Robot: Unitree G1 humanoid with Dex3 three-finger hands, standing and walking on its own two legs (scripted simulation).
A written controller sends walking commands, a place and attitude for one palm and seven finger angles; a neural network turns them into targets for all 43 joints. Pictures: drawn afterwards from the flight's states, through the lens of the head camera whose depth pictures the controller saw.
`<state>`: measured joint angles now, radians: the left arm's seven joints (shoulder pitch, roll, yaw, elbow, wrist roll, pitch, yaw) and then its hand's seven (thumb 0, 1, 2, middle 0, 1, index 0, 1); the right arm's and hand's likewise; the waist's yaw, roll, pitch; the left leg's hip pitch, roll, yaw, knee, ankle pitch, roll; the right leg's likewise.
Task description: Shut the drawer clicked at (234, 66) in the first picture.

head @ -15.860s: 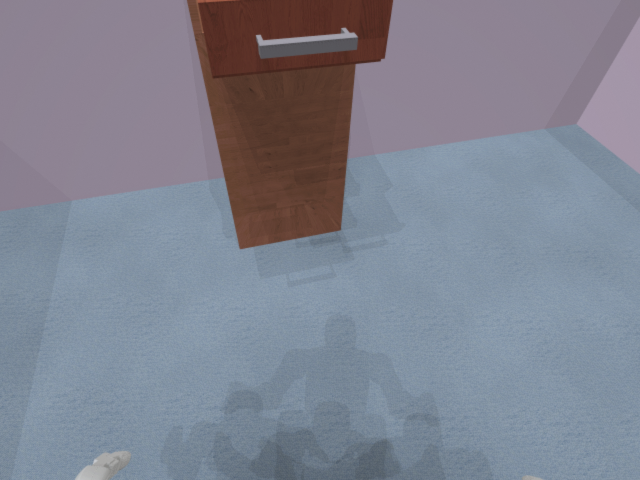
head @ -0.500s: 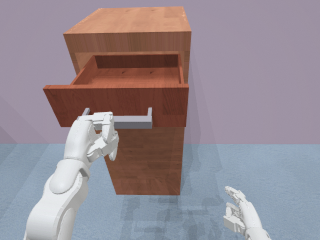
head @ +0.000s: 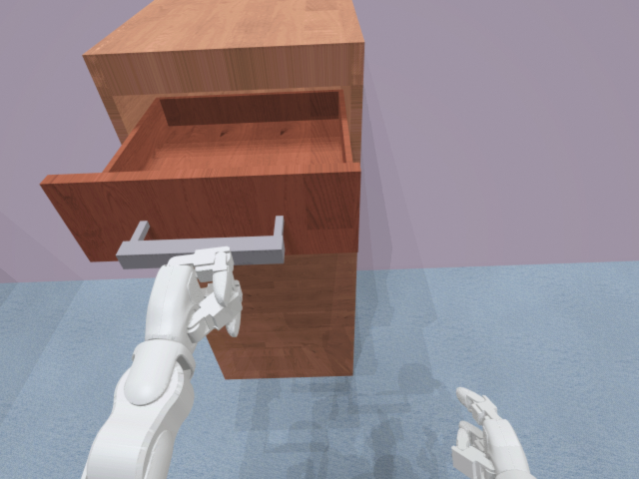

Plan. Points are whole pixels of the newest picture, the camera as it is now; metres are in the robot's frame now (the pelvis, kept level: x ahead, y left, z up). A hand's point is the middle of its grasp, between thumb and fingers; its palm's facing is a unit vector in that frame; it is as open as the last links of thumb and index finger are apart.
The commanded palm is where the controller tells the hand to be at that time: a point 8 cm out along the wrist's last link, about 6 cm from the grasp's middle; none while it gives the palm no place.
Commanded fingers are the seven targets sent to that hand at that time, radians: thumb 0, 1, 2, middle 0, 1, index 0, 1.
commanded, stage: bring the fist close to the handle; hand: left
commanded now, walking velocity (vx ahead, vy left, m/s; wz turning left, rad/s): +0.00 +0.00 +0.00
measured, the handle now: (206, 239) +0.35 +0.18 +0.15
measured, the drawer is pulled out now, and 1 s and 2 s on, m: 0.25 0.23 0.11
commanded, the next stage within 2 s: push the drawer shut in 0.48 s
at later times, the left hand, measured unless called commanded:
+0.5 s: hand (240, 304) +0.26 +0.11 +0.14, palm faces +0.08 -1.00 -0.04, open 3.3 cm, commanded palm +0.23 +0.17 +0.15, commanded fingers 0.00 0.90 0.90 -1.40 -1.60 -1.40 -1.60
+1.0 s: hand (234, 281) +0.29 +0.13 +0.15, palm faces +0.08 -1.00 -0.03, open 3.2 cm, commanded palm +0.28 +0.18 +0.15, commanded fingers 0.00 0.90 0.90 -1.40 -1.60 -1.40 -1.60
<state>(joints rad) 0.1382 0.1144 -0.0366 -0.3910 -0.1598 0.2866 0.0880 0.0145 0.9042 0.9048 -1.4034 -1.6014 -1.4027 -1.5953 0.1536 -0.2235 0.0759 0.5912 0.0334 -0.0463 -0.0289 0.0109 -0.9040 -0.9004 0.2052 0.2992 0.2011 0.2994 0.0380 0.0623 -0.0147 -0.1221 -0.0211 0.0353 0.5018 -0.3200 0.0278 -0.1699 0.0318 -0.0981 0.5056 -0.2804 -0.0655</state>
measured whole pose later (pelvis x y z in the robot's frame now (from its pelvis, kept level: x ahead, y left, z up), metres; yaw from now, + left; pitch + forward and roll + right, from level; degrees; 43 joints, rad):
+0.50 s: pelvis +0.00 -0.01 +0.00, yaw +0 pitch -3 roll +0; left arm 0.15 0.12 -0.02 -0.31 -0.16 0.20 0.08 0.01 0.90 0.90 -1.40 -1.60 -1.40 -1.60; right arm 0.16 -0.23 0.06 0.59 0.03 -0.05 -0.04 0.01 -0.90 -0.90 0.20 0.30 0.20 0.30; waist 0.04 0.07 -0.01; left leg -0.12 -0.01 0.04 0.49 -0.31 0.02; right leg -0.17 0.05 -0.10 0.49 -0.27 -0.08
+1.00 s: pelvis -0.02 +0.00 +0.00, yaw +0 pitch -4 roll +0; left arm -0.09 0.14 -0.01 -0.06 -0.17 0.18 0.08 0.03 0.83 0.94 -1.40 -1.60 -1.40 -1.60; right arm 0.16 -0.23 0.07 0.64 0.04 -0.05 -0.06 0.01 -0.90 -0.90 0.21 0.30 0.20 0.30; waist 0.04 0.05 0.00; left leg -0.13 -0.02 0.03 0.49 -0.29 0.03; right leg -0.17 0.03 -0.11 0.47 -0.24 -0.07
